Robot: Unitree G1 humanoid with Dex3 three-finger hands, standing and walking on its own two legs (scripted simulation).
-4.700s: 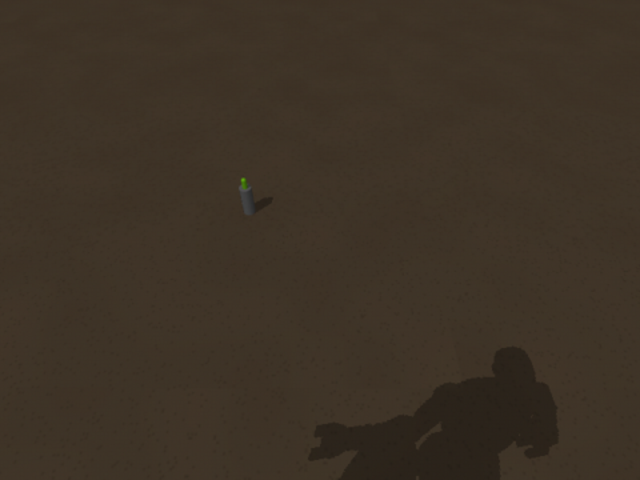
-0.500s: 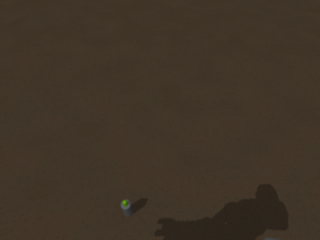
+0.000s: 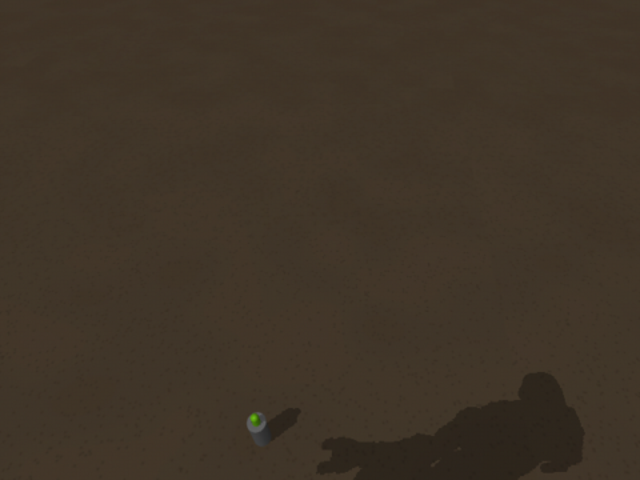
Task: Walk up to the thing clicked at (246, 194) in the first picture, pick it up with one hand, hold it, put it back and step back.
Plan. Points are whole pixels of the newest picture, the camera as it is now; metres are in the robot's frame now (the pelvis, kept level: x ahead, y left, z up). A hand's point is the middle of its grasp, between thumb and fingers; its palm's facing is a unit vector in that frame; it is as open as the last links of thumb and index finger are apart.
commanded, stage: walk up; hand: left
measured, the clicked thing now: (258, 427) +0.39 +0.19 -0.69
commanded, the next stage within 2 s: stand in 0.46 s
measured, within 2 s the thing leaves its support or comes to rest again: neither
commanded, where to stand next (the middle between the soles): +0.04 +0.00 m, yaw -1 degrees
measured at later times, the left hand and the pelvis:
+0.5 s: hand out of the picture +0.09 +0.25 -0.16, palm faces -0.02 -0.94 -0.33, open 7.4 cm; pelvis +0.01 +0.00 +0.00, yaw +0 degrees
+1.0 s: hand out of the picture +0.08 +0.25 -0.16, palm faces -0.03 -0.94 -0.34, open 7.4 cm; pelvis +0.01 +0.00 +0.00, yaw +0 degrees
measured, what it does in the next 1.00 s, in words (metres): stands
